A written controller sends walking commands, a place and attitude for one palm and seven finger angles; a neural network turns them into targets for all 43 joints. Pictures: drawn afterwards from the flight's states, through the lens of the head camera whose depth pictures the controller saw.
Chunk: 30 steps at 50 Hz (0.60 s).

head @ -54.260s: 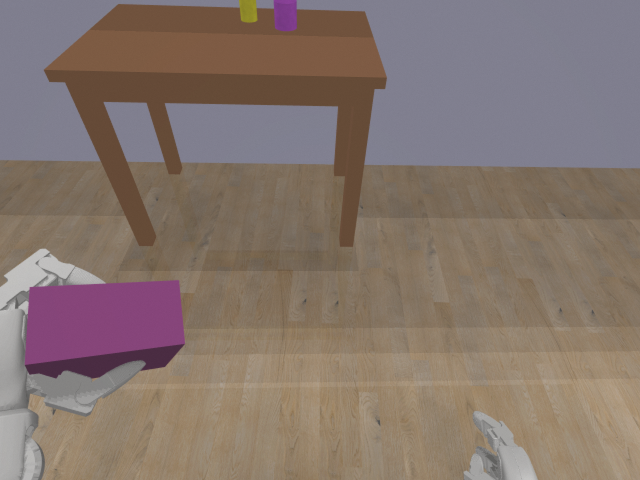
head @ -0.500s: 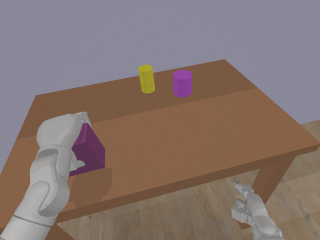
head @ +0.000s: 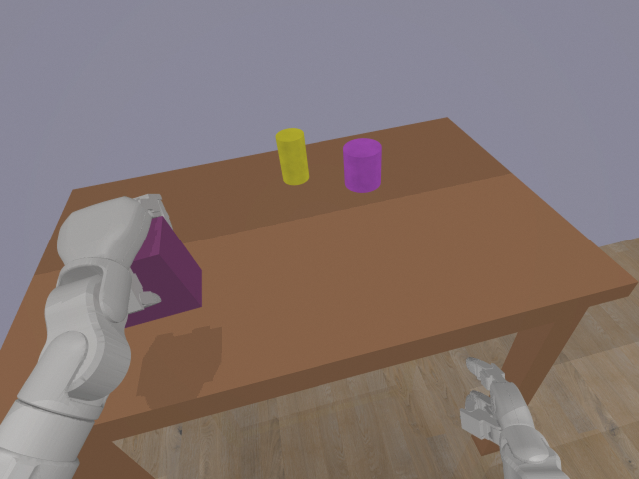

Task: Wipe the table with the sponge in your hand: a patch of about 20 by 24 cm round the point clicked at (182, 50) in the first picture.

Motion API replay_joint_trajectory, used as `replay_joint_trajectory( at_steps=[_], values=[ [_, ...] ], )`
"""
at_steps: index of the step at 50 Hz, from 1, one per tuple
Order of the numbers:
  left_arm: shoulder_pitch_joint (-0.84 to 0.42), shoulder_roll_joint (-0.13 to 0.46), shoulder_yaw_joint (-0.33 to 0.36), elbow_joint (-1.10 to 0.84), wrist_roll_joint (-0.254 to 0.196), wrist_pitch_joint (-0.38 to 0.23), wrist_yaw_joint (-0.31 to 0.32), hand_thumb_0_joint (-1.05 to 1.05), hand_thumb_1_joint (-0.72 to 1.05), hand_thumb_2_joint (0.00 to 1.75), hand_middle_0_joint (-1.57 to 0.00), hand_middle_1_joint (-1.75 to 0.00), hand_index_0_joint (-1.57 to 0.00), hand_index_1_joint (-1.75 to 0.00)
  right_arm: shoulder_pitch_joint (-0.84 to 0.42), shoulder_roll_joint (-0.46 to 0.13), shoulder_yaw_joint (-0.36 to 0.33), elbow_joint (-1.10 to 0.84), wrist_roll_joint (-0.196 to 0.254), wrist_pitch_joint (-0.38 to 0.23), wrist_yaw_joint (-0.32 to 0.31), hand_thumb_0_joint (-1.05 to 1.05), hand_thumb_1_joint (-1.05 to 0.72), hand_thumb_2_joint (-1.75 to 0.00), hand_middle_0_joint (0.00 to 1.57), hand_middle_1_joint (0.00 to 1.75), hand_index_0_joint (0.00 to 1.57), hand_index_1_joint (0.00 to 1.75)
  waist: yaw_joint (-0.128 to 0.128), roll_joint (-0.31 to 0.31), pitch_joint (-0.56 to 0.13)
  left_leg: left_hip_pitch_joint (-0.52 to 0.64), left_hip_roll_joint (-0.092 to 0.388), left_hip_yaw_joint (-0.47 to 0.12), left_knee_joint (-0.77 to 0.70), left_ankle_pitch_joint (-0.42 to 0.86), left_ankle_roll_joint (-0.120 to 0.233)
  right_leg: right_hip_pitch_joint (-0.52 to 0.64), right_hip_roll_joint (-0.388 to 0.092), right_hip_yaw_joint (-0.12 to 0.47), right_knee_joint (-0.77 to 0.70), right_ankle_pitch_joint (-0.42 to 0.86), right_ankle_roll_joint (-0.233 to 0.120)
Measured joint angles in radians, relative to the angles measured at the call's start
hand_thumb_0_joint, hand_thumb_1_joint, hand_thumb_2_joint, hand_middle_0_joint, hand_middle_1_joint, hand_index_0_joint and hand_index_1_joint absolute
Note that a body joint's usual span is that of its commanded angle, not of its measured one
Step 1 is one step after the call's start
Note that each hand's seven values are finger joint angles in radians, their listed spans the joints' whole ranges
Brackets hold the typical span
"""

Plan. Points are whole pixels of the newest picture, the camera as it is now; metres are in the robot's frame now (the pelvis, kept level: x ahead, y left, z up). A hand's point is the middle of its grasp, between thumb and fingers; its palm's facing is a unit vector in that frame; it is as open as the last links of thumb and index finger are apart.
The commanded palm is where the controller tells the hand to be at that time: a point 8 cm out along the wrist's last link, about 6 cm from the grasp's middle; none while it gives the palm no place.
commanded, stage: lift the sponge slowly off the table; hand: left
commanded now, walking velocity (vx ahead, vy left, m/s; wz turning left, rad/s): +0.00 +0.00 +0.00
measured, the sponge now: (149, 282) +0.28 +0.27 +0.13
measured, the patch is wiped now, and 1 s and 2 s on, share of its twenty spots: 1.00 1.00 1.00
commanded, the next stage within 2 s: bring the sponge back beside the body in 0.02 s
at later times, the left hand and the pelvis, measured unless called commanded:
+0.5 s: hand (125, 284) +0.25 +0.28 +0.16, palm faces +0.13 -0.12 -0.98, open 9.9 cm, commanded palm +0.21 +0.28 +0.24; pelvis +0.00 +0.01 +0.00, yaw +0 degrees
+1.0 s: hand (105, 313) +0.22 +0.28 +0.15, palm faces +0.14 -0.12 -0.98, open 9.9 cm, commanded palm +0.17 +0.28 +0.23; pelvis -0.01 +0.01 +0.00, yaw -1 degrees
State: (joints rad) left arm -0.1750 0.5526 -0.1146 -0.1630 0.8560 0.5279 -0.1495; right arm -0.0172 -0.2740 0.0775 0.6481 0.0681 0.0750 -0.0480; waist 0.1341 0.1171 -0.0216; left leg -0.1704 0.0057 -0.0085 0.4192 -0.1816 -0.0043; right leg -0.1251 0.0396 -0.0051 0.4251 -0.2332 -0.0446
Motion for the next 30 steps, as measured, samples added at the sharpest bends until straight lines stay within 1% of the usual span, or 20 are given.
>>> replay_joint_trajectory(
  at_steps=[7, 11, 17, 24, 30],
  values=[
    [0.030, -0.009, 0.004, -0.033, -0.005, -0.005, -0.012, 0.00, -0.48, 1.07, -0.74, -1.35, -0.75, -1.34, 0.005, -0.001, 0.000, -0.011, -0.002, 0.007, 0.009, 0.02, -0.91, -0.90, 0.20, 0.30, 0.20, 0.30, -0.006, 0.001, -0.007, -0.005, -0.002, 0.005, 0.002, -0.003, 0.002, -0.008, -0.002, 0.005, 0.006, -0.004, 0.003],
    [0.043, -0.002, 0.007, -0.037, -0.006, -0.009, -0.008, 0.00, -0.48, 1.07, -0.74, -1.35, -0.75, -1.34, 0.006, -0.001, 0.001, -0.012, -0.003, 0.009, 0.008, 0.02, -0.91, -0.90, 0.20, 0.30, 0.20, 0.30, -0.004, -0.003, -0.004, -0.006, 0.000, 0.007, 0.007, -0.007, 0.002, -0.010, -0.001, 0.007, 0.011, -0.007, 0.002],
    [0.088, 0.013, 0.036, -0.059, -0.014, -0.007, -0.005, 0.00, -0.48, 1.07, -0.74, -1.35, -0.75, -1.34, 0.010, -0.004, -0.003, -0.013, -0.006, 0.012, 0.012, 0.02, -0.91, -0.90, 0.20, 0.30, 0.20, 0.30, -0.003, -0.005, -0.002, -0.009, 0.001, 0.007, 0.016, -0.014, 0.003, -0.010, 0.001, 0.008, 0.012, -0.009, 0.003],
    [0.153, 0.010, 0.044, -0.126, -0.020, -0.016, -0.008, 0.00, -0.48, 1.07, -0.74, -1.35, -0.75, -1.34, 0.014, -0.008, -0.010, -0.016, -0.009, 0.006, 0.009, 0.02, -0.91, -0.90, 0.20, 0.30, 0.20, 0.30, 0.008, -0.003, 0.004, -0.006, -0.003, 0.005, 0.022, -0.018, 0.007, -0.002, -0.003, 0.006, 0.012, -0.011, 0.007],
    [0.198, 0.017, 0.050, -0.168, -0.023, -0.037, 0.009, 0.00, -0.48, 1.07, -0.74, -1.35, -0.75, -1.34, 0.015, -0.002, -0.012, -0.011, -0.013, 0.006, 0.007, 0.02, -0.91, -0.90, 0.20, 0.30, 0.19, 0.30, 0.012, -0.005, 0.005, -0.001, -0.003, 0.008, 0.023, -0.018, 0.009, 0.002, -0.003, 0.010, 0.011, -0.010, 0.009]
  ],
)
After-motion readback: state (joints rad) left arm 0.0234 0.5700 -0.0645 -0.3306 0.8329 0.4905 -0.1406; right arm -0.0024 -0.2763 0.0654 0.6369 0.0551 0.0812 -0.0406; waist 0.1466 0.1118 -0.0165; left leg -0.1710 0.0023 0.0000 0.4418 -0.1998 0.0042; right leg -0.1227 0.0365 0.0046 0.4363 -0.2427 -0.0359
